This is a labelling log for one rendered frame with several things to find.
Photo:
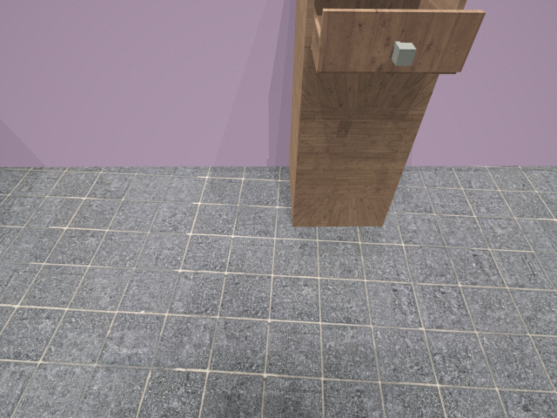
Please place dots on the handle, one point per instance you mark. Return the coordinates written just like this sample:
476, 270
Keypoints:
403, 54

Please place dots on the drawer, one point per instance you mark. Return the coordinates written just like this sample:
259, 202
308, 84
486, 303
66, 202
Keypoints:
358, 36

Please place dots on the cabinet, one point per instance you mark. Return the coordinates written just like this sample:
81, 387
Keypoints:
351, 134

